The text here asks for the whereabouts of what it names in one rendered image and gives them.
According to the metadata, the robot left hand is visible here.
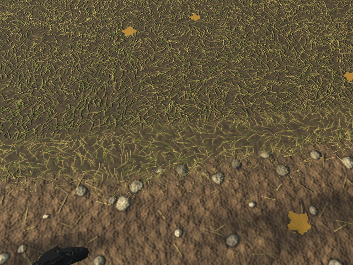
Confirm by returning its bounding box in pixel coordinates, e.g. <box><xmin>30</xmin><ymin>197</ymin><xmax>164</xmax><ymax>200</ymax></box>
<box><xmin>32</xmin><ymin>246</ymin><xmax>89</xmax><ymax>265</ymax></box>

